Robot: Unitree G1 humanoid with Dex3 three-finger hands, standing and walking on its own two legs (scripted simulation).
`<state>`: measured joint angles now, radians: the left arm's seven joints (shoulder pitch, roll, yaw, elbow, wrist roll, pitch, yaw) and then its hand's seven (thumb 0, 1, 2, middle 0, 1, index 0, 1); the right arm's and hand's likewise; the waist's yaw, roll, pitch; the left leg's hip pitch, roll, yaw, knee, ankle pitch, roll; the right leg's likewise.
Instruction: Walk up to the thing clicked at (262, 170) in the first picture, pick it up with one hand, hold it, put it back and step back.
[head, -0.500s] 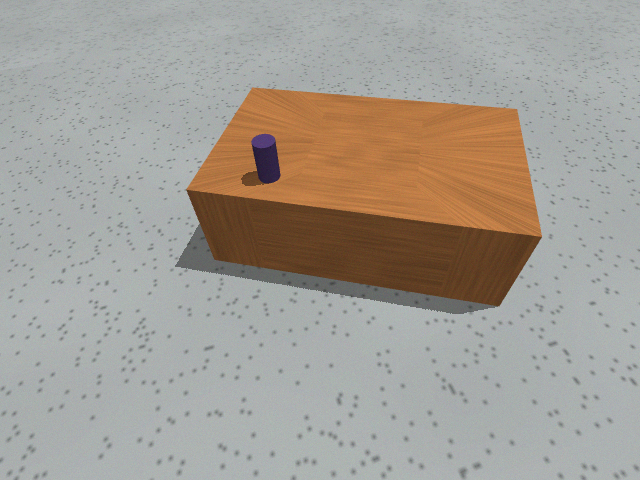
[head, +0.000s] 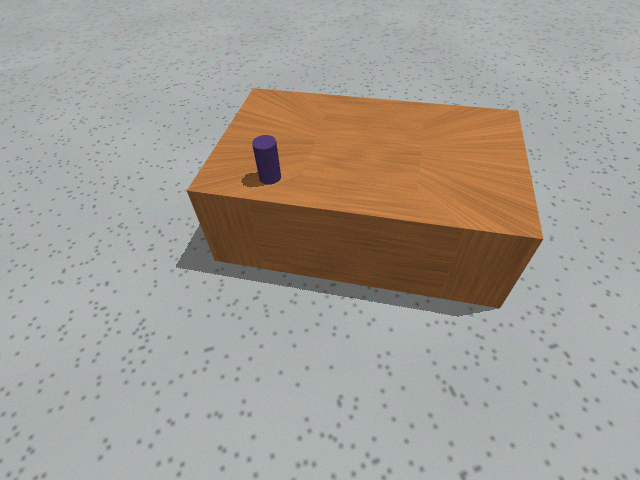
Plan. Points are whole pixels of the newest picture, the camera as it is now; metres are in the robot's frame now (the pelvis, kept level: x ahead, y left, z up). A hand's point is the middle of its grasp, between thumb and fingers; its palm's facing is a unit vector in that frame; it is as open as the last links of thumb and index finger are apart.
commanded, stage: stand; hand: left
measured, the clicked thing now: (267, 160) +1.07 +0.22 -0.32
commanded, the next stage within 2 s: walk up in 0.62 s
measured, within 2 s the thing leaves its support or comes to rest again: neither
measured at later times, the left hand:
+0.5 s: hand out of the picture +0.08 +0.25 -0.16, palm faces -0.02 -0.94 -0.34, open 7.4 cm
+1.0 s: hand out of the picture +0.11 +0.38 -0.18, palm faces -0.10 -0.92 -0.39, open 7.4 cm
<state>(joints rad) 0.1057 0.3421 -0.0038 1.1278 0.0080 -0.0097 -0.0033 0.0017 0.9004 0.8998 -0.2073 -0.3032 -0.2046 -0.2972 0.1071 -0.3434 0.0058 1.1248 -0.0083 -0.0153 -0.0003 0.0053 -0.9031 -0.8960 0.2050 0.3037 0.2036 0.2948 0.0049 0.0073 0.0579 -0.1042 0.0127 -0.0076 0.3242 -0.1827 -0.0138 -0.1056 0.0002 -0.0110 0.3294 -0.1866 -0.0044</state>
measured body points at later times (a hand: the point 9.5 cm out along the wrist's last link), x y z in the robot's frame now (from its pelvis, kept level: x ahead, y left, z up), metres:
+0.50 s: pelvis +0.01 +0.00 +0.00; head +0.02 +0.00 +0.45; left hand +0.08 +0.30 -0.13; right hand +0.08 -0.30 -0.14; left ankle +0.00 +0.13 -0.75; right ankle +0.00 -0.12 -0.75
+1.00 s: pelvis +0.09 +0.08 -0.03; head +0.11 +0.10 +0.42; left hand +0.11 +0.42 -0.15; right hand +0.14 -0.26 -0.12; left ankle +0.15 +0.20 -0.75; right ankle +0.00 -0.09 -0.72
